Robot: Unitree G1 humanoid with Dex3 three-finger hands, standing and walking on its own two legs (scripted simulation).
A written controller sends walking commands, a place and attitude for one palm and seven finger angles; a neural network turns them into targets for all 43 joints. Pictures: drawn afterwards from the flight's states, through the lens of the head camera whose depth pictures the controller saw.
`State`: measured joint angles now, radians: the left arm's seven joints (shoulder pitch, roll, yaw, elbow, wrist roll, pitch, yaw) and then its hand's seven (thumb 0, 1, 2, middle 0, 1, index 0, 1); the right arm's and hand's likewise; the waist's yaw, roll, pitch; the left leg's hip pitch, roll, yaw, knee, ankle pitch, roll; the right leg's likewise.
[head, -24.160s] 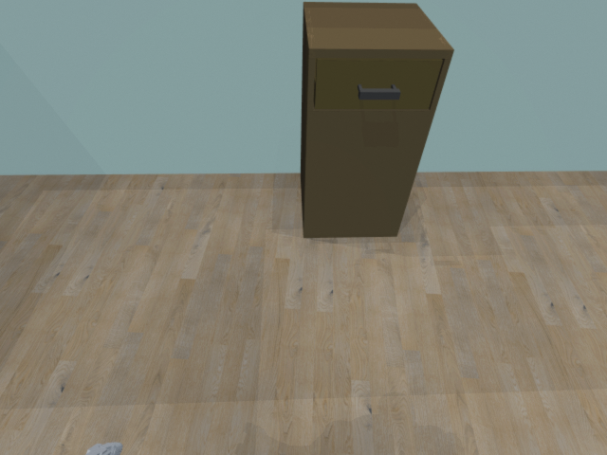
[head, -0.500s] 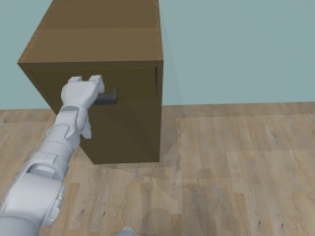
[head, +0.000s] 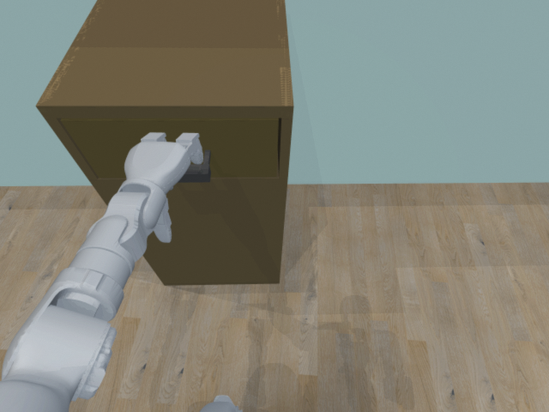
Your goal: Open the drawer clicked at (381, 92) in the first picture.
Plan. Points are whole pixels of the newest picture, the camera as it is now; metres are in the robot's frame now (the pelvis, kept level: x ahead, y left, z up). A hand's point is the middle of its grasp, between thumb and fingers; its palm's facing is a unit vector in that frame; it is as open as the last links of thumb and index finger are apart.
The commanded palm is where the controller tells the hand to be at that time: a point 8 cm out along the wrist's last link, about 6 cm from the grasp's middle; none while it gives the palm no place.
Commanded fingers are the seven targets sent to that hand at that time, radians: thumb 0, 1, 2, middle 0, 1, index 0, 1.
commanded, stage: re-aim the fingers above the handle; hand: left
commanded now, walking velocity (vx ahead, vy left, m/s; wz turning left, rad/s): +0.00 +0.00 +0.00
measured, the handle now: (178, 164) +0.55 +0.18 -0.02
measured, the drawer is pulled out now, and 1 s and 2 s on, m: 0.00 0.00 0.00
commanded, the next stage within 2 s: lower the fingers behind the handle in 0.70 s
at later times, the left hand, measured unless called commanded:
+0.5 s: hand (185, 169) +0.48 +0.14 +0.05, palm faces -0.02 -0.11 -0.99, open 13.8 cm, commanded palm +0.46 +0.19 +0.10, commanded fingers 0.00 -0.50 0.30 -0.30 -1.20 -0.30 -1.20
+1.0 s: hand (186, 165) +0.49 +0.15 +0.04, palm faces +0.10 -0.10 -0.99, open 13.9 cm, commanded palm +0.46 +0.17 +0.08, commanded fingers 0.00 -0.50 0.30 -0.30 -1.20 -0.30 -1.20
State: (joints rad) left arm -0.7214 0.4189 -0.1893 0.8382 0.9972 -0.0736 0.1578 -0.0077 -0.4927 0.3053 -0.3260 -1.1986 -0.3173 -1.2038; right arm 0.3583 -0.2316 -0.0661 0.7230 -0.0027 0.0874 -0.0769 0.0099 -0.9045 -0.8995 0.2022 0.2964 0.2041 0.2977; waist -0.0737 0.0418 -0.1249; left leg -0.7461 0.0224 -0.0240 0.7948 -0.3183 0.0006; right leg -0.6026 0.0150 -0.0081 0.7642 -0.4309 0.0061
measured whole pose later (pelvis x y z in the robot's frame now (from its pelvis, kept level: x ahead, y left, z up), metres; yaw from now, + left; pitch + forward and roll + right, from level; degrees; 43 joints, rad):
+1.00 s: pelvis +0.00 -0.01 -0.01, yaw -1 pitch +19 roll -1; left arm -0.79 0.38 -0.07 0.91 1.09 -0.03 0.38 0.00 -0.49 0.31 -0.32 -1.20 -0.32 -1.20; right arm 0.28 -0.24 -0.06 0.69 -0.02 0.10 -0.04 0.01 -0.91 -0.90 0.20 0.30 0.20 0.30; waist -0.11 0.05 -0.16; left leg -0.84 0.04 -0.01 0.86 -0.34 -0.01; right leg -0.72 0.03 0.01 0.85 -0.46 0.00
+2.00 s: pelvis +0.00 +0.00 -0.04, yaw -3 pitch +24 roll -2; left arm -0.77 0.42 -0.04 1.03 1.12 -0.04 0.42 0.00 -0.49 0.31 -0.29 -1.20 -0.32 -1.20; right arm 0.36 -0.23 -0.07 0.73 -0.03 0.09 -0.03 0.01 -0.91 -0.90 0.20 0.30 0.20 0.30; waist -0.12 0.06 -0.19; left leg -1.04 0.05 -0.01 1.01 -0.40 0.00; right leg -0.90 0.05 0.01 0.98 -0.51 0.00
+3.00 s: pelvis +0.00 +0.00 -0.03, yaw -3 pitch +23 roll -3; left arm -0.76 0.43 -0.03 1.03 1.09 0.00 0.36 0.00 0.42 0.70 -0.33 -1.29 -0.36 -1.28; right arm 0.35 -0.23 -0.06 0.71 -0.03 0.11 -0.03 0.01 -0.91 -0.90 0.20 0.30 0.20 0.30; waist -0.14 0.05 -0.19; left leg -1.00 0.06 0.00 0.99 -0.40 0.00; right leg -0.87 0.05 0.02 0.95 -0.49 0.01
